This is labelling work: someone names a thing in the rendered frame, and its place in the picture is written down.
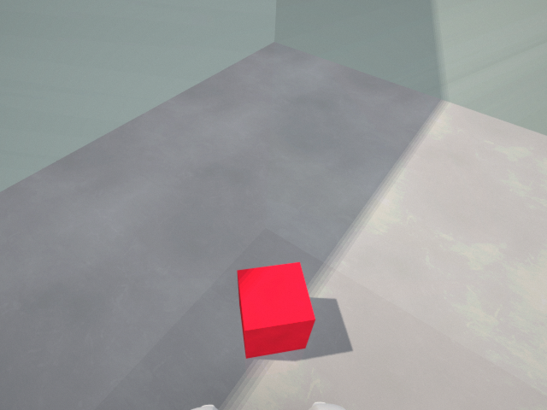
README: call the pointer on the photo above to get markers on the carton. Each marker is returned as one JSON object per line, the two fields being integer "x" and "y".
{"x": 276, "y": 312}

